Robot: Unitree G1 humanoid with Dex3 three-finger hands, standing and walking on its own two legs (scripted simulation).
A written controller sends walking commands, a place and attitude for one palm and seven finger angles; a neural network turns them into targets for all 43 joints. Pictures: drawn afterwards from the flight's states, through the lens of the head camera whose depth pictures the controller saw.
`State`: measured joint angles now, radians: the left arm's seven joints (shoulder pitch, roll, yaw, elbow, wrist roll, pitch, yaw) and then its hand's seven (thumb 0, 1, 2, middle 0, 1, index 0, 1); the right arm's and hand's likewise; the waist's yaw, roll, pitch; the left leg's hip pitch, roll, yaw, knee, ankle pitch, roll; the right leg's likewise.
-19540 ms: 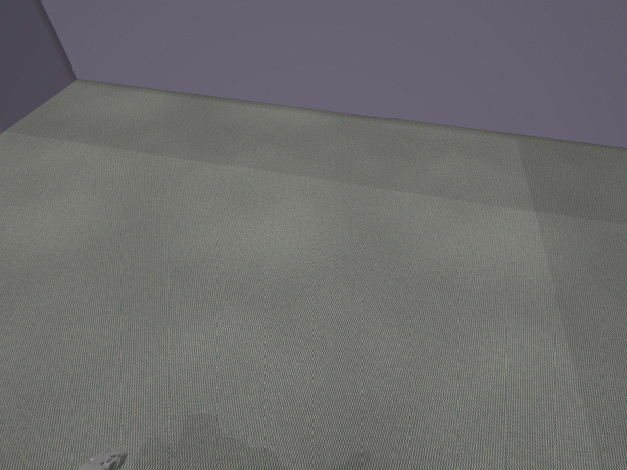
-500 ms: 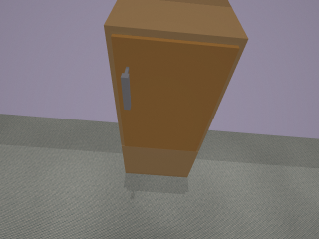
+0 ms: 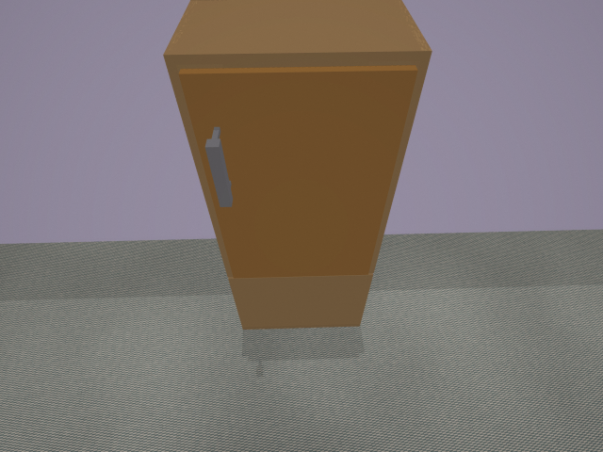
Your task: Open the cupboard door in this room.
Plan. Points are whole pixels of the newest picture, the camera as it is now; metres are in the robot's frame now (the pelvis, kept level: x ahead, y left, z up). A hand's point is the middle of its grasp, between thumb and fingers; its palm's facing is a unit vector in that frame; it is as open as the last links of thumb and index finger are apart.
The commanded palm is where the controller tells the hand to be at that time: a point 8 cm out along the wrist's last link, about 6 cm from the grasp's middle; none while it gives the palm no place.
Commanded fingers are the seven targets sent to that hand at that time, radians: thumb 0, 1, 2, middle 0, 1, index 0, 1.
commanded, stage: look again from close up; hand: left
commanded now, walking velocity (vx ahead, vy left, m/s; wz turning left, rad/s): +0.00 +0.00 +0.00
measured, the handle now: (221, 167) +0.59 +0.18 +0.03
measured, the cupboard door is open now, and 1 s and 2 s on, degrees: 0 0 0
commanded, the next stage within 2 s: shuffle to correct the standing spot in 0.40 s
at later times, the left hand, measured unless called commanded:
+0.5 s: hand out of the picture +0.00 +0.17 -0.17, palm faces -0.01 -0.98 -0.19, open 7.4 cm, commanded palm none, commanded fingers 0.00 0.90 0.90 -0.20 -0.30 -0.20 -0.30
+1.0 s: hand out of the picture +0.03 +0.14 -0.19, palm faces +0.07 -0.98 -0.16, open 7.4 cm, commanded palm none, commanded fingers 0.00 0.90 0.90 -0.20 -0.30 -0.20 -0.30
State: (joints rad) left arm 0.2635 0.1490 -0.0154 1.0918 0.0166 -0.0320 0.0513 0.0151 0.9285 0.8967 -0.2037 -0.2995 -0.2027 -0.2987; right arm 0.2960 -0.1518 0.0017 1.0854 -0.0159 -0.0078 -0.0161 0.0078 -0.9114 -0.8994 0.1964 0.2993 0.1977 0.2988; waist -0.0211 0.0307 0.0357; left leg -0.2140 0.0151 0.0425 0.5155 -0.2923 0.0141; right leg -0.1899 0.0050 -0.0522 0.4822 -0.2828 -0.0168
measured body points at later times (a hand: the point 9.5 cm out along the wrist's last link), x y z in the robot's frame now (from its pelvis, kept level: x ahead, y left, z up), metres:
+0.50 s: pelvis +0.00 +0.01 +0.00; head +0.02 +0.00 +0.45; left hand +0.00 +0.23 -0.16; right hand +0.00 -0.22 -0.16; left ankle -0.01 +0.11 -0.74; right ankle -0.02 -0.11 -0.74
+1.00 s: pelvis +0.06 -0.01 -0.01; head +0.09 -0.01 +0.44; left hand +0.02 +0.19 -0.17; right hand +0.08 -0.24 -0.16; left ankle +0.01 +0.10 -0.74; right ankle -0.01 -0.11 -0.73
